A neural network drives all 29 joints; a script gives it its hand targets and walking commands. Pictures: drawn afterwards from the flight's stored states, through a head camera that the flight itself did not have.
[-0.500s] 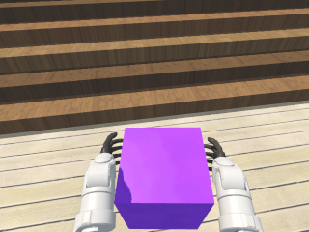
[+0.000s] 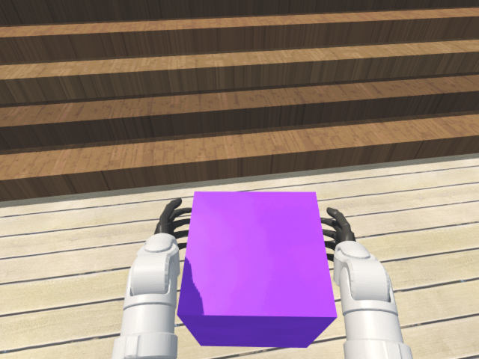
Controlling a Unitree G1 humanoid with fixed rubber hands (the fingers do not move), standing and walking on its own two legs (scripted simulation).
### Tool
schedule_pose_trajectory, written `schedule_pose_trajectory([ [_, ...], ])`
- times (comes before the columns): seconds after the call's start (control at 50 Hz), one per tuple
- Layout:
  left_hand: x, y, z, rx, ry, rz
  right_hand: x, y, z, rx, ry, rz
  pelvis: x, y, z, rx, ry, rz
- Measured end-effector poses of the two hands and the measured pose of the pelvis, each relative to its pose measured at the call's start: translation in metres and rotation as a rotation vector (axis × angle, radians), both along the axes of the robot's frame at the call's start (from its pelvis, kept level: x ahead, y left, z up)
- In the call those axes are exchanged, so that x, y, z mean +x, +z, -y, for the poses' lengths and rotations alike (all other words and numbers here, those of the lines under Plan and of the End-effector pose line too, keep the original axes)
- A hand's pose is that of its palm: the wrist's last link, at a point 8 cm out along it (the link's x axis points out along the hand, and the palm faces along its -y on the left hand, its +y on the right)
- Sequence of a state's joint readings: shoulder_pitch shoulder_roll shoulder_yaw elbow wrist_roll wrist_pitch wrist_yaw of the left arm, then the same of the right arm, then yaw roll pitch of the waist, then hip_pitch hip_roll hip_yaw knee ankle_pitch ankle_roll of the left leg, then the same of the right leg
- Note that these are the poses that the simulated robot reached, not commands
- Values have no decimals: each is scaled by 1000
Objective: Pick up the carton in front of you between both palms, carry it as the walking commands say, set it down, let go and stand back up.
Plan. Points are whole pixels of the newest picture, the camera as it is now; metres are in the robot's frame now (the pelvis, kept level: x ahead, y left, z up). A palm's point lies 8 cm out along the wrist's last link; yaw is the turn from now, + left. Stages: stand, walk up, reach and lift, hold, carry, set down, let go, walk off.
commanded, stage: carry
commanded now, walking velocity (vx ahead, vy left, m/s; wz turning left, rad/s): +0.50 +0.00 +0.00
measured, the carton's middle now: (254, 274) +0.29 -0.01 -0.02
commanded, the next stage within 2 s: none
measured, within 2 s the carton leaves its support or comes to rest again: neither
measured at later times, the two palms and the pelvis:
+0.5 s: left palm (170, 174) +0.43 +0.16 +0.09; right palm (322, 173) +0.44 -0.14 +0.09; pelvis +0.20 +0.00 +0.00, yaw +0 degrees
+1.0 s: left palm (179, 93) +0.76 +0.19 +0.10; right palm (288, 96) +0.74 -0.11 +0.11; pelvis +0.52 +0.05 +0.01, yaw -3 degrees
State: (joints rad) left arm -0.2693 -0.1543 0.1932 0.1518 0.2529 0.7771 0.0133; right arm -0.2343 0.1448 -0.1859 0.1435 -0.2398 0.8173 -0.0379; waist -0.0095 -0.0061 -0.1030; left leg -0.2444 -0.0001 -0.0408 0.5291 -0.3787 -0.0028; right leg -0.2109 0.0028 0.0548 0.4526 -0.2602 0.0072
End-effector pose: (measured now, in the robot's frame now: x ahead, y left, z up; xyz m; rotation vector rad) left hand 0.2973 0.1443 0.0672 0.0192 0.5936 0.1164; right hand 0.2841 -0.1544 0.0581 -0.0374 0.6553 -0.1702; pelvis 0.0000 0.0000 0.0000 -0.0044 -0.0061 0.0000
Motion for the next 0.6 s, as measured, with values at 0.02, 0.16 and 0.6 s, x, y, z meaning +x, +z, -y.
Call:
schedule_pose_trajectory([
  [0.02, 3, 2, -3, -8, 3, 12, 3, 3, -2, 4, -3, 12, 3, -1, -2, 3, 1, -10],
  [0.16, 31, 24, -17, -47, 19, 45, 33, 28, -16, 28, -19, 49, 43, 2, -16, -10, -45, -74],
  [0.6, 201, 25, -32, -100, 119, -26, 222, 30, -31, 97, 0, -20, 268, -3, -17, 9, -1, -93],
])
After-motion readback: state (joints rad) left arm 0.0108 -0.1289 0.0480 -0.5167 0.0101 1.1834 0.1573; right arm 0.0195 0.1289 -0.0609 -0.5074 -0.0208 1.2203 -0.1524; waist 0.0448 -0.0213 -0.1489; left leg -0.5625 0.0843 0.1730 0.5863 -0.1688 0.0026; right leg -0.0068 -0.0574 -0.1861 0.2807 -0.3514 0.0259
